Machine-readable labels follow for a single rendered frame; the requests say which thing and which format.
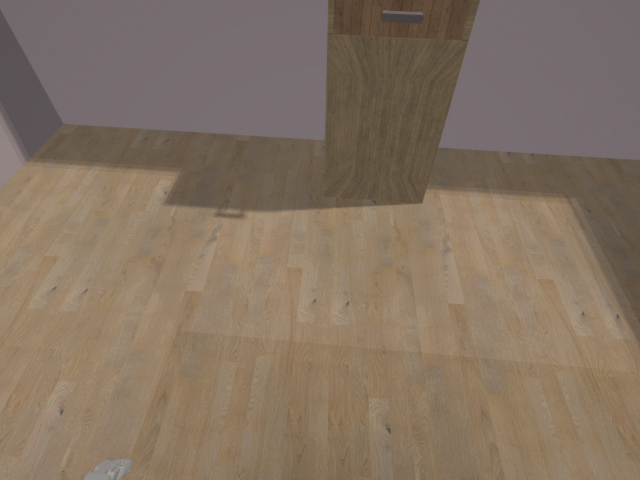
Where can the left robot hand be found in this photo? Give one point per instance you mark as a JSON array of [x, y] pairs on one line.
[[110, 470]]

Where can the cabinet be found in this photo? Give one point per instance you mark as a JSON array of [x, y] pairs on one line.
[[387, 100]]

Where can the drawer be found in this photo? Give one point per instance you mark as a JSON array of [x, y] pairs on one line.
[[442, 19]]

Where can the handle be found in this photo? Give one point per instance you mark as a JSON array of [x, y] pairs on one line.
[[402, 16]]

